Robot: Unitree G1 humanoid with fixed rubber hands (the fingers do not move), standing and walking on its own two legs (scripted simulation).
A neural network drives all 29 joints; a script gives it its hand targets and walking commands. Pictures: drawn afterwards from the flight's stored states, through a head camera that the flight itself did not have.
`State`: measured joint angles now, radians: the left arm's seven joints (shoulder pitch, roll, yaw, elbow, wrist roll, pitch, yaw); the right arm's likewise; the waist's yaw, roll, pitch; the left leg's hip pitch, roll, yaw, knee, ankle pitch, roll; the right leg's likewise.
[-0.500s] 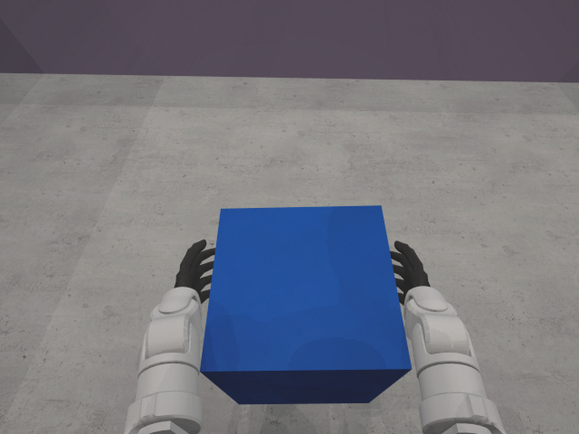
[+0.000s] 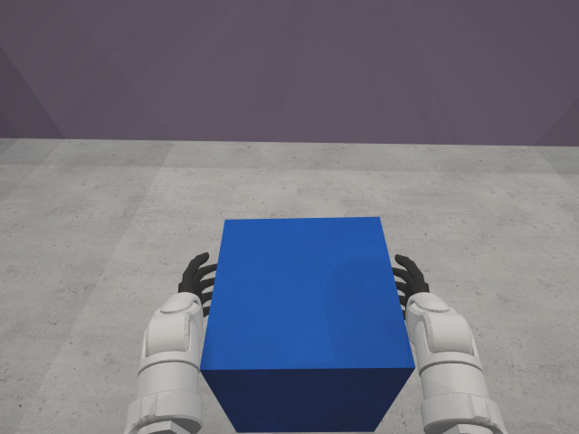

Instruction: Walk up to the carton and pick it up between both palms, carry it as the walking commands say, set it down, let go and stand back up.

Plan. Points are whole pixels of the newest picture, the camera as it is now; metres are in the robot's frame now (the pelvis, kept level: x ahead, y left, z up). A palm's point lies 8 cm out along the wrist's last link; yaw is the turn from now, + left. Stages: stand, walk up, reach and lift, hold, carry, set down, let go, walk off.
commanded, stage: reach and lift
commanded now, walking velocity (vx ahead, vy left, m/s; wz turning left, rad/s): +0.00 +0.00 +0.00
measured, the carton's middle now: (303, 331) +0.31 +0.00 -0.03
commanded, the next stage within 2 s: hold in 1.04 s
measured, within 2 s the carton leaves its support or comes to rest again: neither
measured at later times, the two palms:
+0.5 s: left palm (195, 293) +0.32 +0.16 +0.06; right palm (419, 293) +0.32 -0.16 +0.06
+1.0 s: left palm (190, 310) +0.30 +0.16 +0.05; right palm (422, 309) +0.30 -0.16 +0.05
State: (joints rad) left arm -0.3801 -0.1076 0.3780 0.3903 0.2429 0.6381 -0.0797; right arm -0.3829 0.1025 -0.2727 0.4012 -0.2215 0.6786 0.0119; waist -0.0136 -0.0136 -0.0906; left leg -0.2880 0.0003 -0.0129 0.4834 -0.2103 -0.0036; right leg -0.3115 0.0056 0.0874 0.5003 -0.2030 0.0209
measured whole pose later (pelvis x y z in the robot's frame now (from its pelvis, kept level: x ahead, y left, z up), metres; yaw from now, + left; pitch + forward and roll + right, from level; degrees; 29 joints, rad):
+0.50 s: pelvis +0.02 +0.00 +0.01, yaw +0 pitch -2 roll +1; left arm -0.35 -0.12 0.34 0.28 0.24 0.71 -0.07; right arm -0.36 0.08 -0.22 0.32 -0.22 0.74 0.03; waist -0.01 -0.01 -0.04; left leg -0.18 0.00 -0.01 0.41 -0.20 -0.01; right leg -0.21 0.00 0.09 0.45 -0.20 0.02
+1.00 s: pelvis +0.01 +0.00 +0.01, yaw +0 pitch -2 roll +1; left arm -0.24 -0.13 0.30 0.18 0.23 0.72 -0.07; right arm -0.26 0.09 -0.18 0.23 -0.22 0.74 0.04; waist -0.01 -0.01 -0.04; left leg -0.16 0.00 -0.01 0.38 -0.18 -0.01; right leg -0.20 0.00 0.09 0.42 -0.18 0.02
